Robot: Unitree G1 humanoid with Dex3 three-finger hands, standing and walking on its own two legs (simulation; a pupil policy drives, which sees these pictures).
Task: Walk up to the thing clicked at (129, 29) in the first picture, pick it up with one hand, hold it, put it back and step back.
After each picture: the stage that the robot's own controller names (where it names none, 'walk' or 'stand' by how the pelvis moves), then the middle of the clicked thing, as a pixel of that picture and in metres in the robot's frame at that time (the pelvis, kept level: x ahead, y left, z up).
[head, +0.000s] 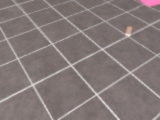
stand; (128, 31) +1.71 -0.60 -0.72
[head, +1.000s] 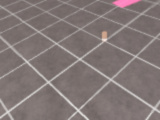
walk; (104, 36) +1.66 -0.12 -0.69
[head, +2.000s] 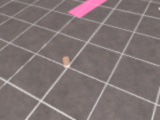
walk; (66, 62) +1.12 +0.26 -0.71
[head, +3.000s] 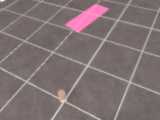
walk; (62, 96) +0.70 +0.26 -0.72
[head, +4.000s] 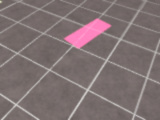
stand; out of the picture +0.45 +0.17 -0.70
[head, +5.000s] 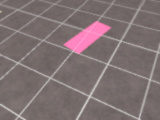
stand; out of the picture +0.39 +0.20 -0.72
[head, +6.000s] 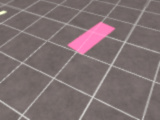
stand; out of the picture +0.40 +0.18 -0.73
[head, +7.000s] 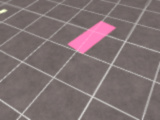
stand; out of the picture +0.39 +0.19 -0.73
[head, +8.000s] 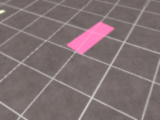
stand; out of the picture +0.39 +0.19 -0.73
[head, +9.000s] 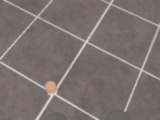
go down; (51, 88) +0.44 +0.18 -0.51
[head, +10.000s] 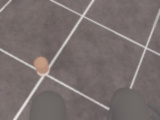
go down; (42, 67) +0.49 +0.20 -0.33
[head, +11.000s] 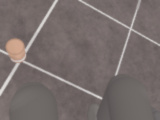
close in; (16, 51) +0.48 +0.22 -0.26
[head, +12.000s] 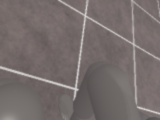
close; out of the picture +0.48 +0.25 -0.23
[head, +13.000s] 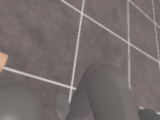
close; out of the picture +0.44 +0.17 -0.26
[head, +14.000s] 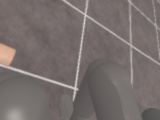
lift; out of the picture +0.45 +0.15 -0.24
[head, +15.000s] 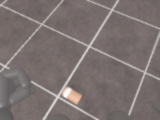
lift; (72, 95) +0.44 +0.08 -0.52
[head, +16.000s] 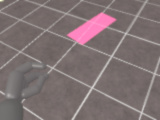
go down; out of the picture +0.42 +0.06 -0.70
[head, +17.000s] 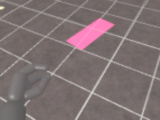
crouch; out of the picture +0.43 +0.06 -0.71
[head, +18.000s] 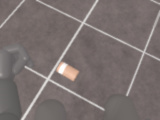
crouch; (67, 71) +0.50 +0.06 -0.43
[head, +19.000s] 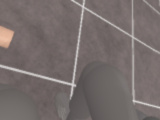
lower; out of the picture +0.52 +0.13 -0.25
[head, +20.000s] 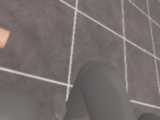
lower; out of the picture +0.53 +0.14 -0.25
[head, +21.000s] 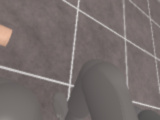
lower; out of the picture +0.53 +0.13 -0.24
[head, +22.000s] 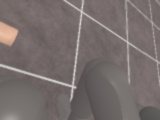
lower; out of the picture +0.53 +0.12 -0.23
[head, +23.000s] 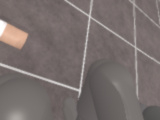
loosen; (8, 34) +0.52 +0.11 -0.22
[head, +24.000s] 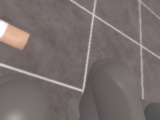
withdraw; (9, 34) +0.52 +0.11 -0.21
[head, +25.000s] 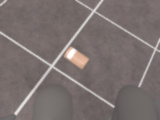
walk; (76, 57) +0.53 +0.05 -0.32
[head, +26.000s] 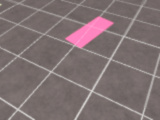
stand; out of the picture +0.44 +0.02 -0.67
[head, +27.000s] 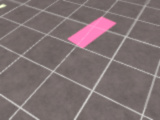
stand; out of the picture +0.45 +0.04 -0.69
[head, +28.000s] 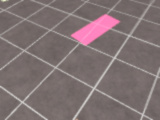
stand; out of the picture +0.44 +0.04 -0.71
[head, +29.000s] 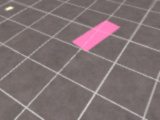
walk; out of the picture +0.45 +0.04 -0.75
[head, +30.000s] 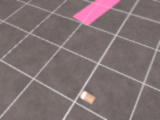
walk; (87, 97) +0.61 +0.01 -0.73
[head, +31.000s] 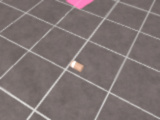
walk; (77, 66) +0.91 +0.03 -0.73
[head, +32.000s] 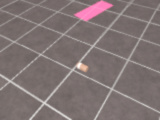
stand; (82, 67) +1.10 +0.04 -0.73
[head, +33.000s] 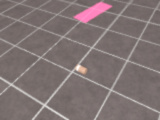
stand; (81, 69) +1.10 +0.07 -0.75
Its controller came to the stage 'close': yes
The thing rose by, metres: 0.01
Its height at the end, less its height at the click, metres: -0.02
